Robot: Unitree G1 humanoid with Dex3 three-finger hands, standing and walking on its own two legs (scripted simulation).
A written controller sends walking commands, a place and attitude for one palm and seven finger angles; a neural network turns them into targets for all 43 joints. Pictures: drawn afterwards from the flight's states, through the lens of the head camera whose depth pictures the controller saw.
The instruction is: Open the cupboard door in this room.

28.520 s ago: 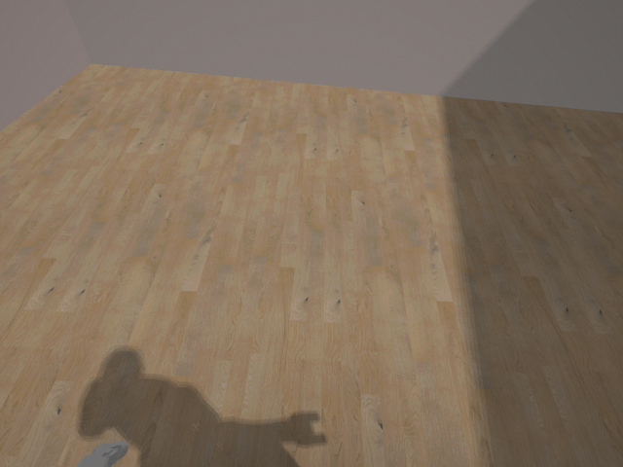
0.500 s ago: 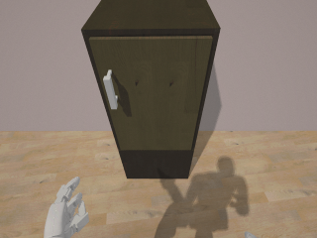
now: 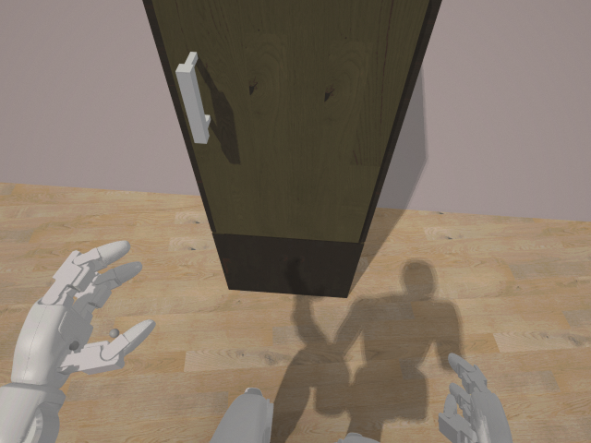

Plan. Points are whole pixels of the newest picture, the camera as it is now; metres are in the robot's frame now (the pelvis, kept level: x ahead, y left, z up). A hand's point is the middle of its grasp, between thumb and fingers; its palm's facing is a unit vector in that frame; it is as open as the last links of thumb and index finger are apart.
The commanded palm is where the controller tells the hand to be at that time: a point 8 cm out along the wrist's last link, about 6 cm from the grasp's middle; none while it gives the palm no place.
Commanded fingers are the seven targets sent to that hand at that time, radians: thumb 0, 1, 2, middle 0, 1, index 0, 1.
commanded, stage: raise the hand with hooked fingers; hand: left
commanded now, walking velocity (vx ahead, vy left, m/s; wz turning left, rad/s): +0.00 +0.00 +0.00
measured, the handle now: (197, 99) +0.59 +0.22 +0.12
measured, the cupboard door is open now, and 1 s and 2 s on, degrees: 0 0 0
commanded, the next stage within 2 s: move the hooked fingers beside the handle in 1.42 s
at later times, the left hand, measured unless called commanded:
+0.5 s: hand (74, 277) +0.27 +0.29 +0.10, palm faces +0.02 -1.00 -0.06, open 13.0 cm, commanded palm +0.24 +0.34 +0.11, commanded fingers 0.00 -0.50 0.30 -0.30 -1.20 -0.30 -1.20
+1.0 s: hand (35, 232) +0.29 +0.31 +0.15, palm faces +0.05 -1.00 -0.05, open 14.0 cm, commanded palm +0.26 +0.36 +0.14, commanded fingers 0.00 -0.50 0.30 -0.30 -1.20 -0.30 -1.20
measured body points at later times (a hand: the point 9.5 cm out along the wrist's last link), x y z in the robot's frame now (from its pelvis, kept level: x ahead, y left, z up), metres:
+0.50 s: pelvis +0.01 +0.05 +0.03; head +0.06 +0.08 +0.48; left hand +0.26 +0.34 +0.11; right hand +0.18 -0.19 -0.03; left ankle +0.08 +0.12 -0.65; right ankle -0.02 -0.07 -0.65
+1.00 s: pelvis +0.00 +0.04 +0.06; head +0.01 +0.05 +0.50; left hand +0.28 +0.37 +0.16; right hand +0.14 -0.21 -0.02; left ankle +0.08 +0.12 -0.65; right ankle -0.02 -0.07 -0.65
